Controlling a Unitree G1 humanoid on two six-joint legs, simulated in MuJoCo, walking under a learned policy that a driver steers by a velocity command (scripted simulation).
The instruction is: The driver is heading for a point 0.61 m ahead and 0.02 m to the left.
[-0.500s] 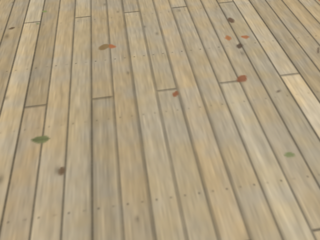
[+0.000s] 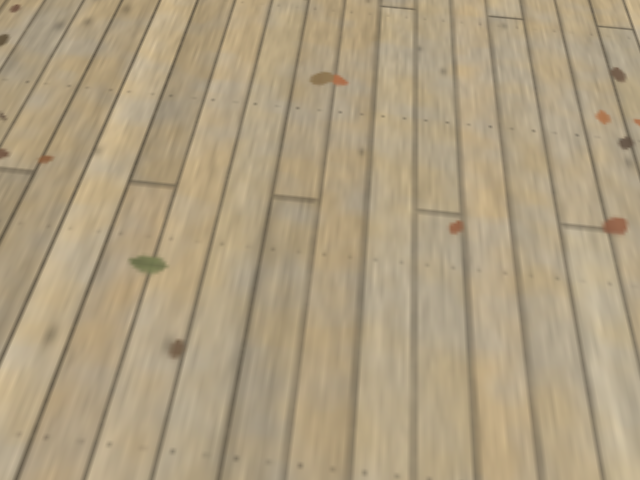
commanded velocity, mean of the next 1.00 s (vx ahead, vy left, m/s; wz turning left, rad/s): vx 0.04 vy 0.00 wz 0.25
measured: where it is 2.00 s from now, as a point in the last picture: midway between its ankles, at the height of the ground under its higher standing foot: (316, 419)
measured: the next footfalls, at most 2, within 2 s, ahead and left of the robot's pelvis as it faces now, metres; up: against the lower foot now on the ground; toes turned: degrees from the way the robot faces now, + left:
right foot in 0.30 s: +0.21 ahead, -0.13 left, +0.00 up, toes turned +13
left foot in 0.68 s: +0.08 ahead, +0.06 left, +0.00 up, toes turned +8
